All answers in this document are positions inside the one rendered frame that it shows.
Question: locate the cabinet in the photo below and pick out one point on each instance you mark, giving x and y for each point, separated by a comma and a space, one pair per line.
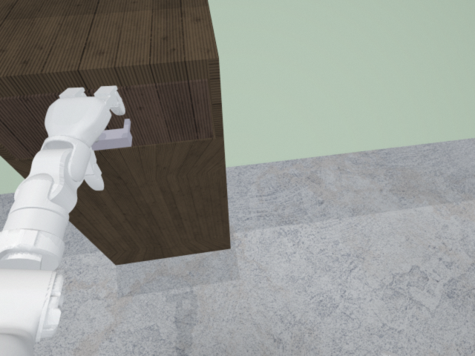
161, 200

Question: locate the handle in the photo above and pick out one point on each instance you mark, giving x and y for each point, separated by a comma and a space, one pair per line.
116, 138

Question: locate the left robot forearm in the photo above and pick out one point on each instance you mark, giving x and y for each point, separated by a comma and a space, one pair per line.
32, 237

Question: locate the robot left hand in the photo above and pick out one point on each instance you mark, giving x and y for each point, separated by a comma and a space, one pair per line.
84, 118

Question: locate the left robot upper arm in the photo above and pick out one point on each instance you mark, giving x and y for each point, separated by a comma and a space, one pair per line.
30, 307

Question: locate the drawer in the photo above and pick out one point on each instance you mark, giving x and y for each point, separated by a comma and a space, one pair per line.
159, 113

